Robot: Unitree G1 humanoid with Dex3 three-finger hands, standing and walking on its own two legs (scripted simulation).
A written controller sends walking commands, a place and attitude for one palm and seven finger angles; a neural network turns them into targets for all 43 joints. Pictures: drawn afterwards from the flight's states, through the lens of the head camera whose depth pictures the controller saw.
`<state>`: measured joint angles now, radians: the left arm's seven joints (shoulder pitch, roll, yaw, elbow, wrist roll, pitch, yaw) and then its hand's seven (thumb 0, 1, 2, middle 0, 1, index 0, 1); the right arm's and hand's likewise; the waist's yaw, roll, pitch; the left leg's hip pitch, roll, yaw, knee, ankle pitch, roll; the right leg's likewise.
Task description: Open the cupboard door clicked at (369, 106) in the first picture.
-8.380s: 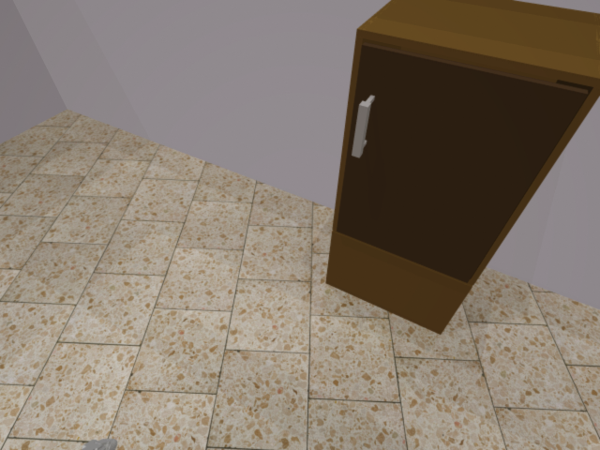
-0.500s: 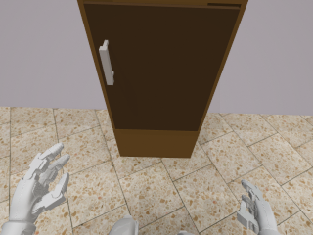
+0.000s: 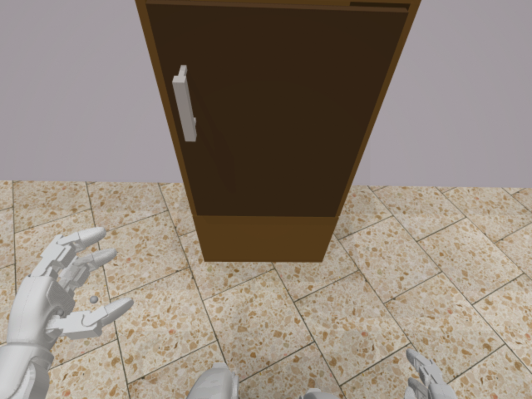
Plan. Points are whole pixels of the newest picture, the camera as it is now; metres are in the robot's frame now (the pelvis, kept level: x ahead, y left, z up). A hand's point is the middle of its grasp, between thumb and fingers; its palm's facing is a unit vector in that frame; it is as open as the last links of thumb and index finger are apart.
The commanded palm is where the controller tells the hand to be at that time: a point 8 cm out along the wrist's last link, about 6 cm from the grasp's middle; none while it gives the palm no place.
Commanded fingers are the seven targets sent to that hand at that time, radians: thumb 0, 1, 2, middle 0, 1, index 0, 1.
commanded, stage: raise the hand with hooked fingers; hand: left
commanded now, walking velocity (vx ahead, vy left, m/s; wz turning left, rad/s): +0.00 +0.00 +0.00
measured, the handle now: (187, 104) +0.62 +0.19 +0.08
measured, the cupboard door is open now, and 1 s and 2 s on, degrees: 0 0 0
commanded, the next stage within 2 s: move the hooked fingers beside the handle in 1.26 s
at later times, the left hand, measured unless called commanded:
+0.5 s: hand (57, 265) +0.27 +0.29 +0.08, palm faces +0.07 -1.00 -0.04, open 13.7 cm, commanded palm +0.25 +0.34 +0.08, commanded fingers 0.00 -0.50 0.30 -0.30 -1.20 -0.30 -1.20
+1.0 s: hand (61, 240) +0.30 +0.29 +0.09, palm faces +0.05 -1.00 -0.02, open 14.0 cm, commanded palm +0.27 +0.34 +0.10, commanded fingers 0.00 -0.50 0.30 -0.30 -1.20 -0.30 -1.20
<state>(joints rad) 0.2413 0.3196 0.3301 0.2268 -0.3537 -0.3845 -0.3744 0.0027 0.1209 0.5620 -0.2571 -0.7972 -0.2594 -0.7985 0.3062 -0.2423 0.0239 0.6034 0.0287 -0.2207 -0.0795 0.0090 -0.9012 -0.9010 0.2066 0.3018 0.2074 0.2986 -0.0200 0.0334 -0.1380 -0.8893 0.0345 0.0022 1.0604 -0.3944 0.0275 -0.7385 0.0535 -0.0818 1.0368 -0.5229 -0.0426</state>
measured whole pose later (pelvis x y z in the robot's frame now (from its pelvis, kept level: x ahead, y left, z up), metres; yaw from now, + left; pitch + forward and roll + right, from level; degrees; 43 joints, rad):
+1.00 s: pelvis +0.01 +0.02 +0.03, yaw +0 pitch +9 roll -3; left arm -0.03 0.42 0.41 0.43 -0.34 -0.27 -0.46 -0.02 -0.50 0.30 -0.30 -1.20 -0.30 -1.20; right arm 0.31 -0.28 0.04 0.57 0.04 -0.16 -0.08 0.01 -0.90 -0.90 0.21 0.30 0.21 0.30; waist -0.02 0.02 -0.10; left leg -0.72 0.01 0.01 0.90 -0.35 0.05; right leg -0.56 0.04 -0.07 0.85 -0.46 -0.02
